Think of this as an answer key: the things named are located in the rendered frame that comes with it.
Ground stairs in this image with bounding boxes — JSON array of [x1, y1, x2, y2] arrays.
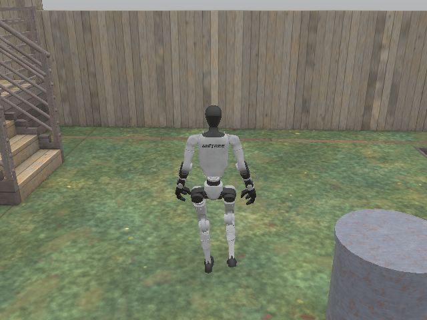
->
[[0, 120, 62, 202]]

